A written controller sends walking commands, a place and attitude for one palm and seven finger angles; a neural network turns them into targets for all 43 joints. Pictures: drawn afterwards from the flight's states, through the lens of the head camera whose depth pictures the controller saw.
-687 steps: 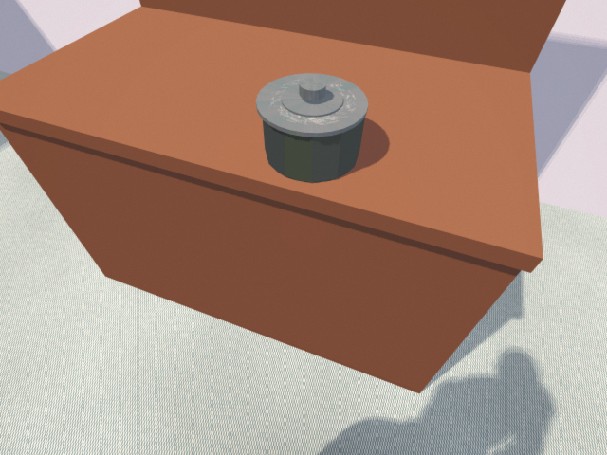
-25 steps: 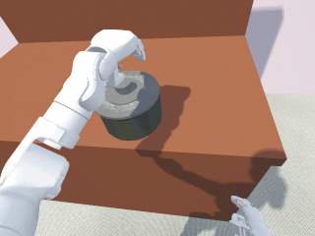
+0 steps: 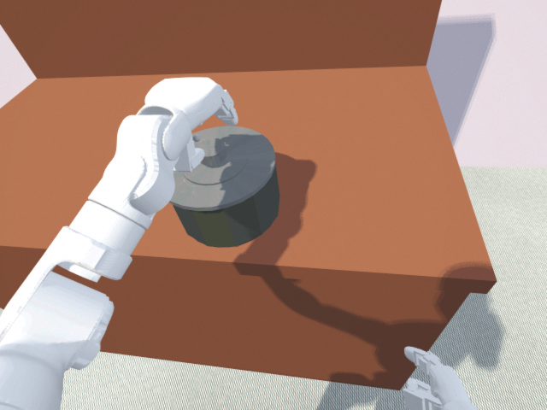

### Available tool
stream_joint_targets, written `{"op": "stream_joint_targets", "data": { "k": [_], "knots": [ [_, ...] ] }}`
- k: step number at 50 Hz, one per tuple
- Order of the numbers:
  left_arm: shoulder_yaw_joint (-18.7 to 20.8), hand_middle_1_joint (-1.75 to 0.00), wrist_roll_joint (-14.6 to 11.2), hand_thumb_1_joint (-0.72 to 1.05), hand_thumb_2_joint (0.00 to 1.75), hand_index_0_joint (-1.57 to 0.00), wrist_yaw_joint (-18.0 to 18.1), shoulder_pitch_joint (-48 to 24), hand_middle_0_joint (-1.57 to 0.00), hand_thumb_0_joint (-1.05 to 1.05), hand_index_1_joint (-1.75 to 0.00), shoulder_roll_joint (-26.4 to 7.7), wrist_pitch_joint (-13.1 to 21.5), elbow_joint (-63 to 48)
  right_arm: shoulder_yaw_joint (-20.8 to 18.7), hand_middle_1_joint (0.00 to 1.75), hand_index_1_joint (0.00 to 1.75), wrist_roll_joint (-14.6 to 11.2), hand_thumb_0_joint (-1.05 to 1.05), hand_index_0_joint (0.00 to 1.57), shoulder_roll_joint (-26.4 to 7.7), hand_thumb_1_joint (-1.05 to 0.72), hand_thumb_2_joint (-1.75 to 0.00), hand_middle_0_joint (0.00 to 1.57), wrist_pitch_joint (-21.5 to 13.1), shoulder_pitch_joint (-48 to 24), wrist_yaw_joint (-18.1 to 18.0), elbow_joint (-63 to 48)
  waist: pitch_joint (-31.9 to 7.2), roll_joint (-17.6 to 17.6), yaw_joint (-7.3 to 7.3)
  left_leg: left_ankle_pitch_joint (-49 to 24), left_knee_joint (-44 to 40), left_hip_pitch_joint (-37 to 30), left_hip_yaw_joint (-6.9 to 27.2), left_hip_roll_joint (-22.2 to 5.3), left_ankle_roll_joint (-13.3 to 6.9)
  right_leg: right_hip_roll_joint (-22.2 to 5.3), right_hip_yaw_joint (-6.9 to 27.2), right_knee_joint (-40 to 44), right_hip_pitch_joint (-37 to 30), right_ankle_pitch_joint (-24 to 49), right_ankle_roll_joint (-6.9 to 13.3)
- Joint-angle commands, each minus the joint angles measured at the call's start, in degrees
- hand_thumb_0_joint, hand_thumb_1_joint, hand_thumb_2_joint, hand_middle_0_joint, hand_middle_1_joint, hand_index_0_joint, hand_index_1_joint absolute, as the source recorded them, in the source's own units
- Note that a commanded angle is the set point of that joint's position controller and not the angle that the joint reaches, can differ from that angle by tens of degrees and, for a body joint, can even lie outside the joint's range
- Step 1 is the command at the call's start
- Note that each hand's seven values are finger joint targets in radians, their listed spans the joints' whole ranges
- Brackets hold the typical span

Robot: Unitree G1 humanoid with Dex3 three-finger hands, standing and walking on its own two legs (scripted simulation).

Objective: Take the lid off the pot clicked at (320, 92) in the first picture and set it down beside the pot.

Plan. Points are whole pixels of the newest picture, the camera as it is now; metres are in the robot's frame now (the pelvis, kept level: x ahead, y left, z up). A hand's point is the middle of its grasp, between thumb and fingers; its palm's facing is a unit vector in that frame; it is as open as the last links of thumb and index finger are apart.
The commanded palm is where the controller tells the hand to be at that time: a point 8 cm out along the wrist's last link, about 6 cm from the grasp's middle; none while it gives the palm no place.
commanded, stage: move the open hand above the knob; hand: left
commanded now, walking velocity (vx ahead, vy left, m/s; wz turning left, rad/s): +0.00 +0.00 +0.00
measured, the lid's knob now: (211, 151) +0.47 +0.12 +0.15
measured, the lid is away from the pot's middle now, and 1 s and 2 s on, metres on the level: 0.00 0.00 0.00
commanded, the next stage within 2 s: lower the open fingers around the knob in 1.08 s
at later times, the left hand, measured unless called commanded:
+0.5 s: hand (188, 103) +0.44 +0.12 +0.25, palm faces -0.02 -0.01 -1.00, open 9.6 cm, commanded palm +0.40 +0.13 +0.28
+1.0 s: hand (202, 138) +0.42 +0.11 +0.21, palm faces -0.14 +0.06 -0.99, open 9.6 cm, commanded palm +0.41 +0.12 +0.28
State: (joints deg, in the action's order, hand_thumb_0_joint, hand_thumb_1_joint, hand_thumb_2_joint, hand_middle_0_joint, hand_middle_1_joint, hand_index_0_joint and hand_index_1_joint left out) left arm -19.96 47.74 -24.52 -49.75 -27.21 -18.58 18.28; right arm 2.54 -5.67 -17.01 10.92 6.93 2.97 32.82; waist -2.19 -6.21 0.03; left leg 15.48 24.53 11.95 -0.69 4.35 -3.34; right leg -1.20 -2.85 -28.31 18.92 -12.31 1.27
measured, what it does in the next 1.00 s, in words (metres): stands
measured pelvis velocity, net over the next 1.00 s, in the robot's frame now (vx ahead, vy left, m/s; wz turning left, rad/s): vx -0.01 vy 0.00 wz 0.01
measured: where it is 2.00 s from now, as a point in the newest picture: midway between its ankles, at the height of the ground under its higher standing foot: outside the picture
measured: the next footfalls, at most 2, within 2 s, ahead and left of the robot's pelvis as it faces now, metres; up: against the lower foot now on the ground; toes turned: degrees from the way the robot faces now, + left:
none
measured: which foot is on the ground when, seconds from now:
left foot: down 0.00-1.00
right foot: down 0.00-1.00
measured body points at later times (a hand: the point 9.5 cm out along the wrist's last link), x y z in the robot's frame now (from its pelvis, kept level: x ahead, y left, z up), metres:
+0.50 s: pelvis -0.01 -0.01 +0.00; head +0.00 -0.06 +0.45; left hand +0.43 +0.12 +0.31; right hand +0.18 -0.23 -0.12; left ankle -0.03 +0.09 -0.74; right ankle +0.02 -0.10 -0.74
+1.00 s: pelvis -0.01 +0.00 +0.00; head +0.01 -0.05 +0.45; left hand +0.42 +0.10 +0.26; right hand +0.17 -0.23 -0.12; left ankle -0.03 +0.09 -0.74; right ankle +0.02 -0.10 -0.74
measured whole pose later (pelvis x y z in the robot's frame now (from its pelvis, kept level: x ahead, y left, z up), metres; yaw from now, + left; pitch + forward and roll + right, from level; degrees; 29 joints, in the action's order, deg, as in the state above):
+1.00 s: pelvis -0.01 +0.00 +0.00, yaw +0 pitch +2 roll +1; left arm -21.9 47.8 -26.1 -52.9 -27.4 -15.5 20.9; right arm 3.0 -5.1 -16.9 8.6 6.7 0.7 34.7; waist -0.9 -6.0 -0.7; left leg 15.2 24.7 11.7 -0.2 4.5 -3.4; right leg -1.4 -3.3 -28.0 18.3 -11.9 1.3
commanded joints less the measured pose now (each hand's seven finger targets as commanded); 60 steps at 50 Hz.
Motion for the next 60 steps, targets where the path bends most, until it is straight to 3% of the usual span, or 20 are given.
{"op": "stream_joint_targets", "data": {
  "k": [1,3,7,10,12,13,16,18,23,25,28,33,37,40,43,48,50,53,58,60],
  "knots": [
    [15.0,-0.08,3.9,-0.33,1.65,-0.9,4.1,-50.9,-0.9,0.0,-0.08,-22.7,2.2,-20.4,-1.6,0.3,0.3,0.7,0.0,0.2,-3.9,-0.9,-0.9,0.2,-5.5,-8.0,-1.8,-8.2,-28.4,3.2,-1.47,-19.8,-1.2,-5.2,3.5,-1.5,-0.4,-0.2,2.3,0.0,-18.4,19.2,1.6],
    [23.2,-0.08,2.9,-0.33,1.65,-0.9,5.9,-49.8,-0.9,0.0,-0.08,-32.0,1.7,-13.3,-1.1,0.3,0.3,1.4,0.0,0.2,-5.4,-0.9,-0.9,0.2,-6.4,-6.0,-3.2,-5.2,-27.5,2.4,-0.11,-17.9,-1.8,-2.5,3.3,-1.2,0.1,-0.5,2.9,0.5,-21.2,20.2,1.7],
    [12.6,-0.08,0.7,-0.33,1.65,-0.9,4.9,-26.5,-0.9,0.0,-0.08,-13.2,0.8,9.1,0.1,0.3,0.3,0.8,0.0,0.2,-4.2,-0.9,-0.9,0.2,-4.9,-7.2,-3.1,-4.5,-14.2,13.0,0.76,-13.1,-3.9,5.0,0.9,-2.4,1.4,-1.5,1.3,1.6,-15.1,14.9,0.8],
    [3.7,-0.08,-0.9,-0.33,1.65,-0.9,2.4,-10.5,-0.9,0.0,-0.08,0.1,1.3,6.2,-0.4,0.3,0.3,-0.5,0.0,0.2,-4.5,-0.9,-0.9,0.2,-3.6,-10.2,-0.9,-8.8,-13.7,12.7,0.5,-14.3,-2.5,4.2,-0.1,-2.8,1.5,-1.6,0.5,1.1,-13.7,16.0,0.4],
    [-1.1,-0.08,-0.2,-0.33,1.65,-0.9,1.4,-16.4,-0.9,0.0,-0.08,3.3,1.3,-4.0,-1.1,0.3,0.3,-0.7,0.0,0.2,-4.3,-0.9,-0.9,0.2,-2.3,-12.4,0.0,-10.3,-15.6,11.7,-1.28,-13.1,-1.7,1.9,-0.4,-2.9,0.8,-1.5,0.8,2.0,-12.0,14.0,0.3],
    [-2.2,-0.08,-0.5,-0.33,1.65,-0.9,1.5,-22.0,-0.9,0.0,-0.08,3.4,1.5,-9.8,-1.6,0.3,0.3,-0.7,0.0,0.2,-4.2,-0.9,-0.9,0.2,-2.1,-12.7,0.1,-10.9,-17.6,11.0,-2.33,-14.1,-0.9,0.0,0.2,-2.7,0.1,-1.5,0.9,1.9,-12.0,14.4,0.5],
    [12.7,-0.08,3.4,-0.33,1.65,-0.9,3.6,-48.9,-0.9,0.0,-0.08,-20.4,3.2,-25.6,-1.6,0.3,0.3,0.3,0.0,0.2,-3.7,-0.9,-0.9,0.2,-5.0,-10.6,-1.5,-10.4,-31.3,2.6,-1.24,-19.1,-0.9,-5.8,3.0,-1.5,-0.6,-0.8,2.8,-0.4,-19.5,18.8,1.4],
    [21.8,-0.08,2.5,-0.33,1.65,-0.9,5.0,-51.7,-0.9,0.0,-0.08,-31.0,2.6,-18.7,-1.5,0.3,0.3,1.2,0.0,0.2,-5.1,-0.9,-0.9,0.2,-6.4,-7.6,-2.9,-6.6,-30.6,1.3,-0.93,-19.0,-0.7,-4.4,3.6,-1.3,-0.3,-0.8,3.1,0.2,-21.4,20.8,1.5],
    [12.8,-0.08,-0.4,-0.33,1.65,-0.9,4.5,-24.0,-0.9,0.0,-0.08,-13.0,1.1,12.5,-0.6,0.3,0.3,0.2,0.0,0.2,-5.0,-0.9,-0.9,0.2,-4.9,-6.1,-3.3,-4.0,-11.3,12.9,0.06,-10.4,-3.8,5.8,1.0,-2.4,1.2,-1.4,1.3,2.6,-13.5,12.0,0.7],
    [7.8,-0.08,-0.5,-0.33,1.65,-0.9,2.7,-15.4,-0.9,0.0,-0.08,-6.0,1.5,9.9,-0.3,0.3,0.3,-0.1,0.0,0.2,-4.9,-0.9,-0.9,0.2,-4.3,-8.7,-2.0,-7.4,-12.5,12.7,0.92,-11.2,-3.4,5.9,0.5,-2.7,1.4,-1.8,1.0,1.5,-14.0,12.7,0.5],
    [-0.5,-0.08,-0.8,-0.33,1.65,-0.9,1.0,-17.5,-0.9,0.0,-0.08,2.6,2.0,-6.5,-1.6,0.3,0.3,-0.6,0.0,0.2,-4.3,-0.9,-0.9,0.2,-3.0,-12.0,-0.1,-11.0,-18.8,9.9,-1.27,-15.6,-1.1,0.4,0.3,-2.6,0.3,-1.8,1.2,1.3,-14.3,16.0,0.7],
    [21.1,-0.08,2.6,-0.33,1.65,-0.9,3.8,-50.0,-0.9,0.0,-0.08,-30.5,2.9,-18.3,-1.6,0.3,0.3,0.8,0.0,0.2,-5.4,-0.9,-0.9,0.2,-5.6,-7.9,-3.0,-7.7,-28.1,4.6,-1.2,-15.9,-1.6,-1.6,2.7,-1.3,-0.6,-1.2,3.5,1.0,-22.0,19.5,0.9],
    [13.7,-0.08,1.5,-0.33,1.65,-0.9,3.6,-36.1,-0.9,0.0,-0.08,-18.2,0.8,7.8,-0.4,0.3,0.3,0.3,0.0,0.2,-4.6,-0.9,-0.9,0.2,-6.1,-5.0,-4.3,-3.7,-13.8,10.6,-1.12,-9.7,-4.1,4.1,1.5,-1.7,0.6,-1.0,1.6,2.8,-14.5,11.9,0.6],
    [8.0,-0.08,0.2,-0.33,1.65,-0.9,2.0,-23.0,-0.9,0.0,-0.08,-7.8,1.2,9.0,-0.9,0.3,0.3,0.0,0.0,0.2,-4.9,-0.9,-0.9,0.2,-5.2,-7.2,-2.6,-6.3,-14.9,10.7,-0.11,-10.8,-3.2,3.7,1.1,-2.0,0.9,-1.5,1.1,1.9,-13.3,11.7,0.6],
    [-1.4,-0.08,-0.2,-0.33,1.65,-0.9,0.2,-22.4,-0.9,0.0,-0.08,2.5,2.1,-4.6,-1.8,0.3,0.3,-0.3,0.0,0.2,-4.3,-0.9,-0.9,0.2,-4.3,-10.4,-0.8,-9.8,-20.1,8.2,-1.89,-16.8,-1.1,-2.0,1.5,-2.3,0.2,-1.4,1.0,1.3,-12.6,15.2,0.9],
    [16.3,-0.08,2.2,-0.33,1.65,-0.9,2.7,-47.9,-0.9,0.0,-0.08,-23.9,2.3,-8.3,-1.7,0.3,0.3,0.6,0.0,0.2,-6.1,-0.9,-0.9,0.2,-5.3,-6.1,-3.0,-6.0,-22.6,6.6,-2.35,-12.9,-2.4,-1.2,3.0,-1.6,-0.4,-0.8,2.2,2.2,-16.5,14.8,1.2],
    [16.7,-0.08,3.3,-0.33,1.65,-0.9,3.5,-50.6,-0.9,0.0,-0.08,-23.8,2.0,-2.7,-0.8,0.3,0.3,0.8,0.0,0.2,-4.6,-0.9,-0.9,0.2,-7.0,-4.7,-4.1,-4.8,-22.1,6.8,-1.62,-13.2,-3.5,0.0,3.2,-1.1,-0.1,-0.5,1.9,1.5,-17.7,15.2,1.3],
    [15.8,-0.08,1.3,-0.33,1.65,-0.9,3.9,-37.2,-0.9,0.0,-0.08,-18.5,1.8,3.7,-1.2,0.3,0.3,1.1,0.0,0.2,-5.2,-0.9,-0.9,0.2,-6.8,-4.7,-3.4,-4.6,-22.2,7.0,0.09,-18.1,-3.0,0.4,2.8,-1.5,0.5,-1.2,1.7,0.8,-18.7,19.1,1.5],
    [2.9,-0.08,0.1,-0.33,1.65,-0.9,1.1,-17.0,-0.9,0.0,-0.08,0.0,1.7,5.8,-1.4,0.3,0.3,-0.4,0.0,0.2,-5.3,-0.9,-0.9,0.2,-4.3,-7.9,-0.7,-8.5,-14.3,13.2,-0.95,-16.7,-2.2,2.1,0.8,-3.0,0.7,-1.2,0.2,1.6,-12.6,16.7,0.8],
    [4.0,-0.08,0.9,-0.33,1.65,-0.9,0.9,-26.0,-0.9,0.0,-0.08,-3.8,1.6,-5.9,-1.6,0.3,0.3,-0.1,0.0,0.2,-4.9,-0.9,-0.9,0.2,-3.5,-10.1,-0.5,-10.2,-19.6,9.9,-0.93,-17.4,-1.9,-0.4,1.1,-2.6,0.2,-1.3,0.9,1.5,-14.2,16.8,0.9]
  ]
}}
